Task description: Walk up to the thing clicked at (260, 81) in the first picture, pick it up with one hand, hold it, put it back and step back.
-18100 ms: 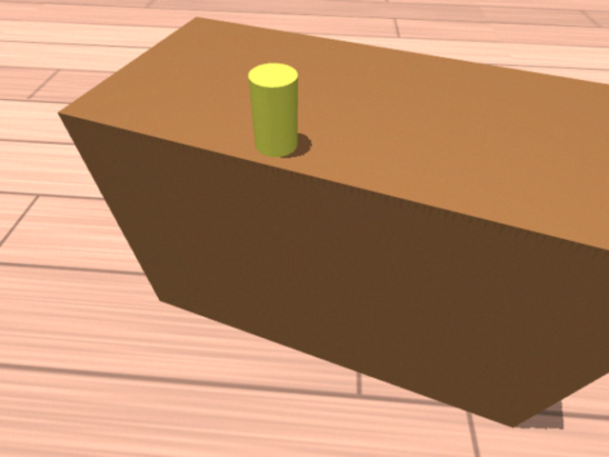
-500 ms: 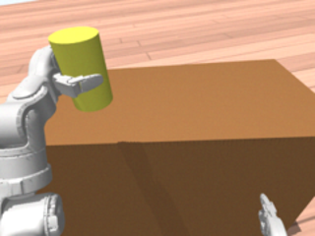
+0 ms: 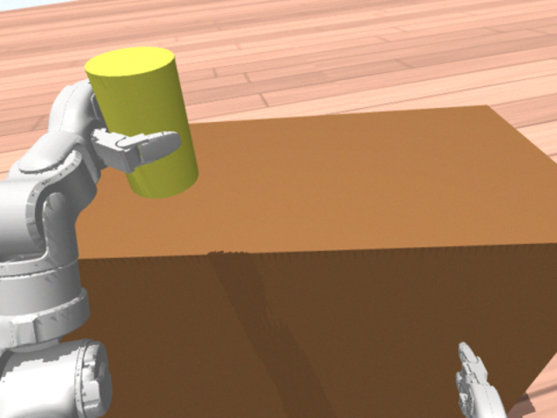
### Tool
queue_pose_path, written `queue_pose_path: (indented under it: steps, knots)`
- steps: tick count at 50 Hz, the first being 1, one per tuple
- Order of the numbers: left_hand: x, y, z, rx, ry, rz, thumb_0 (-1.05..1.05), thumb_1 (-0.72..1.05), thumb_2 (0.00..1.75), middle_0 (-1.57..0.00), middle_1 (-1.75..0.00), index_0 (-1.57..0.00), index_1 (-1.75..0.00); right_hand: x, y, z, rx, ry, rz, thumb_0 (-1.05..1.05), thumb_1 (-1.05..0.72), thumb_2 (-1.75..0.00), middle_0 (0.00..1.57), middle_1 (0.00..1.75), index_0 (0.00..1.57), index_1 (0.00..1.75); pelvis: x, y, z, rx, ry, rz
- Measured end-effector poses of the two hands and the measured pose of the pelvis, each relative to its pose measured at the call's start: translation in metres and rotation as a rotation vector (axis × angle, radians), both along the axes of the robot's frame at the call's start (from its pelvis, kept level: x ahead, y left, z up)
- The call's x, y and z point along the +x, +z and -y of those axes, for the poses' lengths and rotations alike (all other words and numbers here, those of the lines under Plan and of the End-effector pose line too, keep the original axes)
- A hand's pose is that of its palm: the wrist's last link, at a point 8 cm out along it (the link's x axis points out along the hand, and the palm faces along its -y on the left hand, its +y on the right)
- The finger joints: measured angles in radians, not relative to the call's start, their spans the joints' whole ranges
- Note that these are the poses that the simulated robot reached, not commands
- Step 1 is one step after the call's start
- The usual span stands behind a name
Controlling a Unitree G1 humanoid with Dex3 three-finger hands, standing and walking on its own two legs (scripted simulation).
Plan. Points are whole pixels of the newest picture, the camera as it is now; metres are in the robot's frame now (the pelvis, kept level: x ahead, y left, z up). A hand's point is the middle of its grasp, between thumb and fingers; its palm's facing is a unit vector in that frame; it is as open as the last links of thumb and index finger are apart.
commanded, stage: hold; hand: left
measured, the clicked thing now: (149, 126) +0.33 +0.15 +0.32
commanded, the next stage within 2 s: crouch in 0.80 s
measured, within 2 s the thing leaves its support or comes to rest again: neither
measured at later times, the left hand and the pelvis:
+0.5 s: hand (146, 118) +0.33 +0.15 +0.33, palm faces +0.13 -0.99 -0.03, open 11.5 cm; pelvis +0.00 +0.00 +0.00, yaw +0 degrees
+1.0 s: hand (150, 124) +0.33 +0.15 +0.33, palm faces +0.13 -0.99 -0.03, open 11.5 cm; pelvis -0.01 +0.00 +0.00, yaw +0 degrees
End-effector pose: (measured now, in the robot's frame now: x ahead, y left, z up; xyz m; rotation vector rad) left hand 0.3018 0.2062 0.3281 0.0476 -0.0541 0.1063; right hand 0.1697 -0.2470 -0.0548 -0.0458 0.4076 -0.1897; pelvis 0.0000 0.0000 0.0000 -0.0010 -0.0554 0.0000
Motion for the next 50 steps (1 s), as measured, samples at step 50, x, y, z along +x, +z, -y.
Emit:
queue_pose_path:
  steps: [50]
  knots:
    - [-0.002, -0.002, 0.008, -0.014, 0.019, 0.003, -0.01, -0.59, 1.14, -0.62, -1.01, -0.63, -1.01, -0.011, 0.002, 0.008, -0.007, -0.023, 0.013, -0.01, 0.53, -0.06, 0.05, 0.05, 0.05, 0.05, -0.008, 0.000, 0.005, 0.003, 0.000, 0.012]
